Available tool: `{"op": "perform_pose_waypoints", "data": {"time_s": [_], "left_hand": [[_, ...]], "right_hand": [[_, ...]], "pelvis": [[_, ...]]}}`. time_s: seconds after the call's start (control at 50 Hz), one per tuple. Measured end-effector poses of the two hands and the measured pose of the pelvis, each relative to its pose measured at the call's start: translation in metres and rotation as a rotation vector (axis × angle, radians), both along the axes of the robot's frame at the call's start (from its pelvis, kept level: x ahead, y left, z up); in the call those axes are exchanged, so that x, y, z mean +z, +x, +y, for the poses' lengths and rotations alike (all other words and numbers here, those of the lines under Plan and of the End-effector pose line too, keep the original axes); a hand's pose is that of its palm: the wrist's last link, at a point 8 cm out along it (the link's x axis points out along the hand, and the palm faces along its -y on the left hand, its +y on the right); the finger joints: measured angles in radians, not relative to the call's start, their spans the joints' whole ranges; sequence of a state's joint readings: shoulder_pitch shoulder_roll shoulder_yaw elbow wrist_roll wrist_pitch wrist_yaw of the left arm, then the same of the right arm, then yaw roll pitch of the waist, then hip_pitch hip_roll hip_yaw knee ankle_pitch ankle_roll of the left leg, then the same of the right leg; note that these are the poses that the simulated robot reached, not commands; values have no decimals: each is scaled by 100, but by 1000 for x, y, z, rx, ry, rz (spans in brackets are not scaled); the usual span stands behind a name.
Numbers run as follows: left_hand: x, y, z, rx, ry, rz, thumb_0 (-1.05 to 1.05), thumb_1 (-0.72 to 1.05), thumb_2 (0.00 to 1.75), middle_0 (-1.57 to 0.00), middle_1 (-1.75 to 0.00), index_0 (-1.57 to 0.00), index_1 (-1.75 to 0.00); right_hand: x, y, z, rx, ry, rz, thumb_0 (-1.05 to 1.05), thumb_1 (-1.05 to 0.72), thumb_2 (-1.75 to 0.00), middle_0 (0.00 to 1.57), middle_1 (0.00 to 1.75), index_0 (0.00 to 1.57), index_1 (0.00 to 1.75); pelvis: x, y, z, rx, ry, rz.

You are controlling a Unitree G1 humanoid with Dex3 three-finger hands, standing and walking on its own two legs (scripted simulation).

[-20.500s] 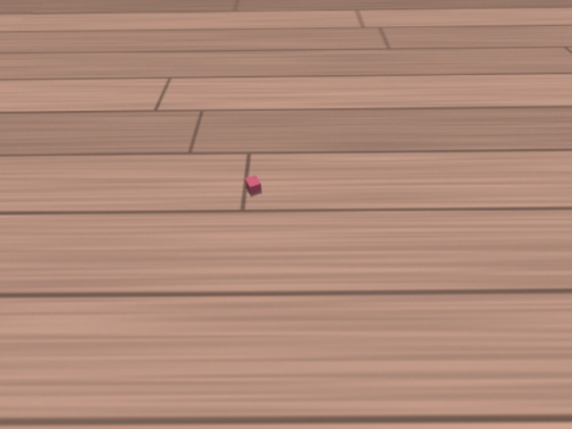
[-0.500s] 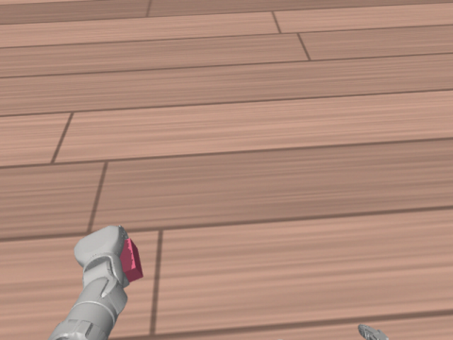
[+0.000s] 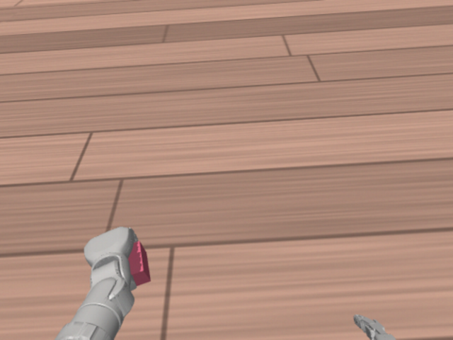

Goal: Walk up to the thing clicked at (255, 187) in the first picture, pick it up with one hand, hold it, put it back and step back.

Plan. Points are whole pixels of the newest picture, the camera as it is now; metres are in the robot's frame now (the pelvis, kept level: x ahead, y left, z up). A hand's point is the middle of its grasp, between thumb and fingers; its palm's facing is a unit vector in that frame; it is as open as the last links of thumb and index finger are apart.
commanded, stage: hold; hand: left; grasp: from above
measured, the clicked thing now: (131, 265) +0.33 +0.22 -0.10
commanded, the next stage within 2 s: crouch in 1.50 s
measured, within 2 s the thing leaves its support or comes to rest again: neither
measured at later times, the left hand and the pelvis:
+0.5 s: hand (118, 275) +0.28 +0.22 -0.04, palm faces -0.39 -0.17 -0.91, open 9.7 cm; pelvis -0.01 +0.00 +0.01, yaw +0 degrees
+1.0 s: hand (111, 276) +0.27 +0.22 -0.02, palm faces -0.39 -0.18 -0.90, open 9.7 cm; pelvis -0.02 +0.00 +0.01, yaw +0 degrees
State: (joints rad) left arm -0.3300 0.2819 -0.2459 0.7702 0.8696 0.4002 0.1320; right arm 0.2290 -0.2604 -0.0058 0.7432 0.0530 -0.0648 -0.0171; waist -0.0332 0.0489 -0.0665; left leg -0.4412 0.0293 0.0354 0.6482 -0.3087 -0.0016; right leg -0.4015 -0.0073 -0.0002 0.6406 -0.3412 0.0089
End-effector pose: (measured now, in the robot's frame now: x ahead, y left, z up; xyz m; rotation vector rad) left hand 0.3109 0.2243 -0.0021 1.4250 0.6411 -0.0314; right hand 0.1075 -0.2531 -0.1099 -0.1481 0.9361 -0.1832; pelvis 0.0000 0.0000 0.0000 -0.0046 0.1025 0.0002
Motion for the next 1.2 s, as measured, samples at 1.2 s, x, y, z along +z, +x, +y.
{"op": "perform_pose_waypoints", "data": {"time_s": [1.2], "left_hand": [[40, -21, 4, -2, -1, 0, 3, 19, 24, -117, -20, -78, -17]], "right_hand": [[22, 28, 12, 56, 29, -98, 1, -90, -90, 20, 29, 20, 30]], "pelvis": [[14, -10, -2, -5, 8, -80]]}}
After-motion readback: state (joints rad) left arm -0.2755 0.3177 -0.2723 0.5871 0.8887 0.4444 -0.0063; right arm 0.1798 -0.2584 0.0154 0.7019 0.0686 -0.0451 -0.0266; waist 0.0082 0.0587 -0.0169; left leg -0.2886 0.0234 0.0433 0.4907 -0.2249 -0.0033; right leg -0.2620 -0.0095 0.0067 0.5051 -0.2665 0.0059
